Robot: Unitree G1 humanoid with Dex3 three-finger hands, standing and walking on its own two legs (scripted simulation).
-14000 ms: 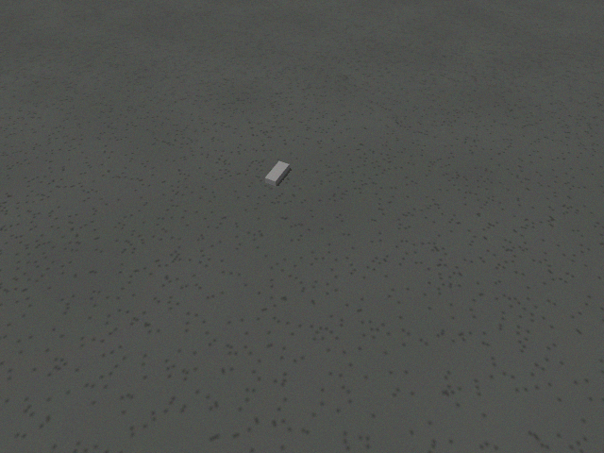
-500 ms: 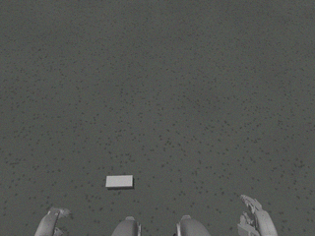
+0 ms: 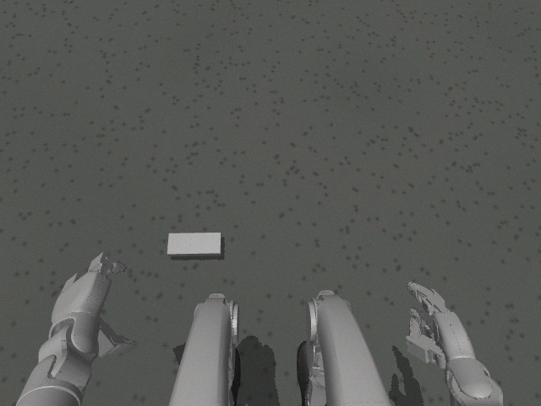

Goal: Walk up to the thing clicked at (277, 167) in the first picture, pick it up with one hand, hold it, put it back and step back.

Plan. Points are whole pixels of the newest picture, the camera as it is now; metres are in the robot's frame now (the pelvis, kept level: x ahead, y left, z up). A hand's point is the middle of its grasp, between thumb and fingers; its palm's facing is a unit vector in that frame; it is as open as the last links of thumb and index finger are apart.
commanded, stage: rise first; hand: left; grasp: from above
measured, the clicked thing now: (195, 244) +0.46 +0.21 -0.53
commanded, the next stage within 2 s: none
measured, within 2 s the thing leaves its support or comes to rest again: neither
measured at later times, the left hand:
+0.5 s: hand (141, 265) +0.36 +0.28 -0.30, palm faces -0.48 -0.15 -0.86, open 13.9 cm
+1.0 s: hand (155, 253) +0.40 +0.27 -0.37, palm faces -0.47 -0.01 -0.88, open 14.0 cm
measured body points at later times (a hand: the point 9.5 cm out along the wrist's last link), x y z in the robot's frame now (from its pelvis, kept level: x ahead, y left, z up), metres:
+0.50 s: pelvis -0.05 +0.00 -0.15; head +0.17 +0.03 +0.25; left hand +0.38 +0.28 -0.25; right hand +0.03 -0.28 -0.27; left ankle +0.04 +0.11 -0.51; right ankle +0.05 -0.12 -0.51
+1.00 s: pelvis -0.04 +0.01 -0.20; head +0.20 +0.05 +0.18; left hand +0.42 +0.27 -0.32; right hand +0.02 -0.27 -0.32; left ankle +0.04 +0.11 -0.51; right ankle +0.05 -0.12 -0.51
